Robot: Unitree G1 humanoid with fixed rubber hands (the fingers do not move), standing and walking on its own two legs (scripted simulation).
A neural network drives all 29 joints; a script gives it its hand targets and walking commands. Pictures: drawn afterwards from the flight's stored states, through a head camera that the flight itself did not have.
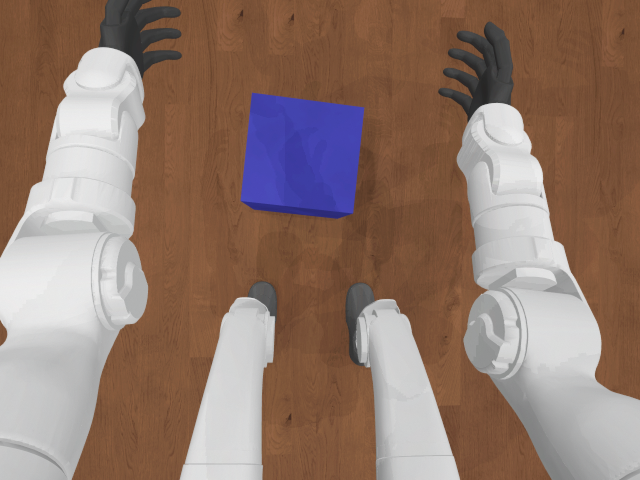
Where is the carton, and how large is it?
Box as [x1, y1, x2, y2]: [241, 93, 363, 218]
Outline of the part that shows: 252,93 241,201 254,209 337,218 352,213 363,107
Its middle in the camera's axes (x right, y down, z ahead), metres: -0.04 -0.16 +0.84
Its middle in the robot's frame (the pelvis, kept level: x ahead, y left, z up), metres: +0.50 +0.02 -0.52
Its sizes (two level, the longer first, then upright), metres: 0.210 0.200 0.250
